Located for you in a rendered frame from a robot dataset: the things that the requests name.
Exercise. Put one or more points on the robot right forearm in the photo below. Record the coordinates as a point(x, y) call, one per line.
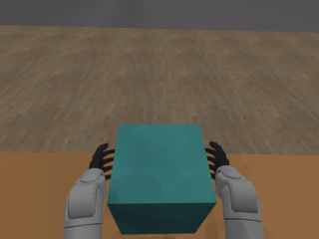
point(240, 204)

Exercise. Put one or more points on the carton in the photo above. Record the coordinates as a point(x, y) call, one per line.
point(160, 181)

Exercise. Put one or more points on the robot left forearm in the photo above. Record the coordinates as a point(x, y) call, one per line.
point(84, 207)

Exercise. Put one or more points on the robot left hand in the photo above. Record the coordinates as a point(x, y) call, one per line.
point(99, 162)

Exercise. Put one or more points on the robot right hand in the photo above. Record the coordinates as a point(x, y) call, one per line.
point(220, 157)

